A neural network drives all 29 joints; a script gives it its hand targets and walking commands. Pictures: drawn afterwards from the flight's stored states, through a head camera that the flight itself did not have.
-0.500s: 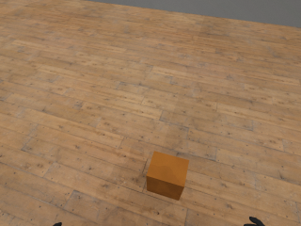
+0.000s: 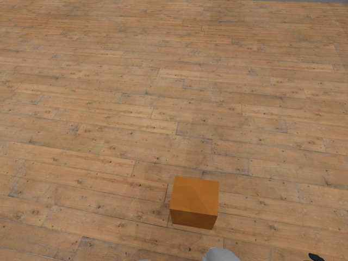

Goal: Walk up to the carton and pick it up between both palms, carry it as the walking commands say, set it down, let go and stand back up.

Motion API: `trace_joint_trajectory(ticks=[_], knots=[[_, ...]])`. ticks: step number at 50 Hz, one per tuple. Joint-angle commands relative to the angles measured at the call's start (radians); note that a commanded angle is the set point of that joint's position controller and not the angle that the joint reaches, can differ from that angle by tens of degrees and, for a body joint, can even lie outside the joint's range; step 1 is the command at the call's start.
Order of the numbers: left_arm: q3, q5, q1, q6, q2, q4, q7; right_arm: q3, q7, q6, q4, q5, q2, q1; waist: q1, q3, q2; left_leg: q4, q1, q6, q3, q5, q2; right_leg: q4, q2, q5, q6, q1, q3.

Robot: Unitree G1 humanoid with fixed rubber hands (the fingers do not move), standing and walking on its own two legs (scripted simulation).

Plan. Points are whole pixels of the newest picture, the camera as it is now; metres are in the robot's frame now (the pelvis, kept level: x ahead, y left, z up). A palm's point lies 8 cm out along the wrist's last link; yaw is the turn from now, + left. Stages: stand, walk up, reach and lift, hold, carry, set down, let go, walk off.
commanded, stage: walk up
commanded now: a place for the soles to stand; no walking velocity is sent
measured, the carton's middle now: (194, 203) +0.44 -0.07 -0.62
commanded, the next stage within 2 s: none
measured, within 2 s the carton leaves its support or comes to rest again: neither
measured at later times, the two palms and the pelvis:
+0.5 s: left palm (62, 231) +0.22 +0.31 -0.11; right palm (320, 258) +0.13 -0.31 -0.09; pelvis +0.04 +0.02 +0.00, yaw -7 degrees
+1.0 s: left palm (52, 251) +0.17 +0.31 -0.09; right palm out of the picture +0.07 -0.29 -0.10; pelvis +0.02 +0.02 +0.01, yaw -10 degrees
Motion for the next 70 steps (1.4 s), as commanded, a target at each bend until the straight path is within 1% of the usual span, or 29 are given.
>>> trace_joint_trajectory(ticks=[1, 2, 4, 6, 7, 8, 9, 13, 15, 17, 21, 25, 28, 30, 34, 35, 37, 39, 42, 45, 48, 51, 52, 57, 59, 61, 62, 68, 70], knots=[[0.052, -0.016, -0.011, -0.019, 0.279, -0.100, 0.014, -0.029, -0.025, -0.015, -0.094, 0.014, -0.195, -0.022, 0.016, -0.055, -0.187, 0.159, -0.179, 0.014, -0.072, -0.149, -0.015, -0.374, -0.336, 0.199, -0.242, 0.130, 0.571], [0.054, -0.019, -0.040, -0.023, 0.273, -0.088, 0.020, -0.028, -0.024, -0.017, -0.077, 0.005, -0.189, 0.018, 0.009, -0.058, -0.143, 0.162, -0.146, 0.024, -0.122, -0.127, 0.014, -0.338, -0.334, 0.198, -0.244, 0.099, 0.525], [0.044, -0.014, -0.089, -0.011, 0.249, -0.120, 0.021, -0.025, -0.029, -0.029, -0.050, 0.016, -0.171, 0.039, -0.004, -0.103, -0.208, -0.005, -0.076, 0.028, -0.082, -0.014, 0.016, -0.289, -0.252, 0.203, -0.161, 0.084, 0.376], [0.021, -0.027, -0.054, 0.002, 0.196, -0.117, 0.016, -0.029, -0.039, -0.052, -0.024, -0.002, -0.189, 0.088, -0.037, -0.207, -0.145, -0.285, 0.151, 0.038, -0.065, 0.230, 0.010, -0.121, -0.192, 0.460, -0.095, 0.058, 0.256], [0.004, -0.030, -0.065, 0.007, 0.156, -0.115, 0.016, -0.043, -0.047, -0.058, -0.026, -0.005, -0.228, 0.055, -0.014, -0.215, -0.033, -0.345, 0.146, 0.091, -0.270, 0.391, 0.151, 0.039, -0.099, 0.478, -0.031, 0.026, 0.134], [0.008, -0.039, -0.056, 0.016, 0.150, -0.136, 0.016, -0.037, -0.050, -0.059, -0.041, -0.010, -0.255, -0.009, 0.020, -0.147, -0.016, -0.356, 0.110, 0.135, -0.320, 0.489, 0.202, 0.018, -0.047, 0.309, 0.008, -0.003, 0.129], [0.008, -0.041, -0.048, 0.020, 0.173, -0.108, 0.019, -0.036, -0.039, -0.054, -0.057, 0.005, -0.265, -0.097, 0.049, -0.164, -0.005, -0.247, 0.102, 0.165, -0.239, 0.628, 0.202, -0.015, -0.040, 0.243, 0.003, 0.055, 0.087], [0.019, -0.019, -0.085, 0.012, 0.208, -0.103, 0.018, -0.015, -0.046, -0.041, -0.048, 0.027, -0.210, -0.113, 0.029, -0.207, -0.058, -0.152, 0.038, 0.075, -0.073, 0.553, 0.067, -0.027, -0.114, 0.568, -0.080, 0.144, 0.186], [0.025, -0.042, -0.074, 0.012, 0.190, -0.105, 0.018, -0.018, -0.045, -0.043, -0.032, 0.011, -0.195, -0.104, 0.035, -0.264, 0.023, -0.111, 0.070, 0.050, -0.039, 0.534, 0.044, -0.035, -0.165, 0.585, -0.129, 0.189, 0.269], [0.016, -0.029, -0.135, 0.017, 0.188, -0.111, 0.025, -0.020, -0.052, -0.049, -0.020, 0.024, -0.187, -0.097, 0.006, -0.268, -0.050, -0.164, 0.130, 0.088, -0.103, 0.594, 0.093, 0.017, -0.117, 0.595, -0.092, 0.138, 0.185], [0.013, -0.019, -0.176, 0.029, 0.177, -0.105, 0.023, -0.032, -0.053, -0.041, -0.034, 0.015, -0.218, -0.116, -0.001, -0.180, 0.041, -0.197, 0.150, 0.164, -0.117, 0.721, 0.184, 0.031, -0.057, 0.305, -0.026, 0.054, 0.088], [0.014, -0.019, -0.169, 0.027, 0.171, -0.094, 0.014, -0.032, -0.053, -0.035, -0.030, 0.009, -0.204, -0.166, 0.018, -0.206, 0.086, -0.135, 0.087, 0.084, -0.007, 0.664, 0.090, -0.032, -0.087, 0.450, -0.078, 0.167, 0.157], [0.025, -0.021, -0.114, 0.022, 0.216, -0.074, 0.020, -0.021, -0.046, -0.034, -0.065, 0.024, -0.174, -0.204, 0.049, -0.228, -0.062, 0.002, 0.027, 0.041, -0.016, 0.469, 0.028, -0.075, -0.188, 0.492, -0.198, 0.178, 0.355], [0.024, -0.018, -0.185, 0.021, 0.231, -0.090, 0.019, -0.016, -0.045, -0.039, -0.046, 0.036, -0.143, -0.159, 0.001, -0.205, -0.115, -0.108, 0.105, 0.046, -0.045, 0.254, 0.033, -0.117, -0.201, 0.452, -0.166, 0.090, 0.357], [0.000, -0.020, -0.208, 0.036, 0.159, -0.083, 0.009, -0.020, -0.042, -0.050, -0.022, 0.001, -0.246, -0.160, -0.003, -0.107, 0.038, -0.330, 0.108, 0.175, -0.224, 0.346, 0.229, -0.020, -0.051, 0.188, -0.016, 0.010, 0.098], [0.006, -0.018, -0.202, 0.034, 0.183, -0.055, 0.015, -0.022, -0.042, -0.046, -0.039, 0.003, -0.245, -0.198, 0.016, -0.082, -0.019, -0.321, 0.066, 0.181, -0.190, 0.366, 0.214, -0.027, -0.038, 0.148, -0.014, 0.040, 0.086], [0.011, -0.022, -0.143, 0.032, 0.168, -0.054, 0.004, -0.024, -0.043, -0.043, -0.045, 0.002, -0.235, -0.234, 0.037, -0.112, 0.035, -0.287, 0.112, 0.149, -0.109, 0.309, 0.186, -0.092, -0.040, 0.204, -0.016, 0.059, 0.101], [0.020, -0.011, -0.186, 0.020, 0.207, -0.053, 0.003, -0.013, -0.044, -0.035, -0.020, 0.014, -0.211, -0.182, 0.003, -0.167, -0.093, -0.209, 0.070, 0.074, -0.017, 0.225, 0.070, -0.137, -0.104, 0.330, -0.062, 0.123, 0.220], [0.021, -0.017, -0.169, 0.016, 0.206, -0.043, 0.003, -0.002, -0.032, -0.033, -0.025, 0.012, -0.154, -0.192, 0.010, -0.152, -0.075, -0.233, 0.097, 0.044, -0.011, 0.145, 0.023, -0.245, -0.171, 0.279, -0.109, 0.100, 0.365], [0.007, -0.014, -0.220, 0.019, 0.167, -0.050, 0.002, -0.001, -0.034, -0.039, 0.015, 0.017, -0.171, -0.131, -0.024, -0.165, -0.125, -0.331, 0.191, 0.060, -0.043, 0.145, 0.052, -0.235, -0.114, 0.258, -0.054, 0.047, 0.264], [0.002, -0.031, -0.162, 0.028, 0.155, -0.015, 0.001, -0.019, -0.034, -0.043, 0.019, -0.004, -0.225, -0.178, 0.029, -0.111, 0.010, -0.401, 0.173, 0.118, -0.114, 0.258, 0.159, -0.118, -0.037, 0.231, -0.020, 0.035, 0.154], [0.016, -0.014, -0.153, 0.025, 0.171, -0.012, -0.001, -0.012, -0.037, -0.035, 0.018, 0.000, -0.202, -0.187, 0.017, -0.142, -0.073, -0.363, 0.146, 0.106, -0.057, 0.208, 0.145, -0.170, -0.062, 0.269, -0.042, 0.110, 0.161], [0.005, -0.020, -0.161, 0.029, 0.167, -0.006, -0.004, -0.012, -0.037, -0.034, 0.006, 0.012, -0.196, -0.204, 0.011, -0.105, -0.035, -0.347, 0.140, 0.079, -0.015, 0.174, 0.093, -0.213, -0.085, 0.298, -0.059, 0.072, 0.204], [0.012, -0.021, -0.179, 0.024, 0.203, -0.007, 0.005, -0.003, -0.026, -0.022, 0.036, 0.018, -0.158, -0.152, -0.002, -0.139, -0.153, -0.300, 0.162, 0.038, -0.011, 0.080, -0.008, -0.395, -0.173, 0.146, -0.100, 0.098, 0.430], [-0.005, -0.022, -0.240, 0.028, 0.164, -0.024, 0.001, -0.002, -0.030, -0.028, 0.062, 0.012, -0.159, -0.079, -0.042, -0.150, -0.110, -0.378, 0.221, 0.050, -0.045, 0.106, 0.016, -0.375, -0.137, 0.099, -0.068, 0.039, 0.367], [-0.015, -0.020, -0.226, 0.029, 0.145, -0.013, -0.003, -0.001, -0.027, -0.036, 0.068, 0.008, -0.183, -0.138, -0.011, -0.095, -0.102, -0.437, 0.214, 0.054, -0.048, 0.146, 0.080, -0.343, -0.081, 0.165, -0.019, 0.033, 0.255], [0.002, -0.018, -0.238, 0.026, 0.151, -0.014, 0.001, -0.004, -0.025, -0.037, 0.075, 0.001, -0.182, -0.097, -0.017, -0.123, -0.029, -0.459, 0.199, 0.060, -0.057, 0.188, 0.089, -0.297, -0.077, 0.185, -0.033, 0.102, 0.258], [0.003, -0.019, -0.218, 0.033, 0.148, -0.007, -0.007, 0.006, -0.033, -0.044, 0.055, 0.012, -0.190, -0.162, 0.004, -0.175, -0.064, -0.450, 0.217, 0.070, -0.039, 0.324, 0.128, -0.238, -0.057, 0.352, -0.026, 0.156, 0.189], [-0.008, -0.021, -0.219, 0.044, 0.115, 0.006, -0.006, 0.000, -0.039, -0.044, 0.072, 0.004, -0.195, -0.176, 0.008, -0.123, -0.002, -0.472, 0.200, 0.074, -0.026, 0.288, 0.132, -0.232, -0.057, 0.328, -0.017, 0.125, 0.160]])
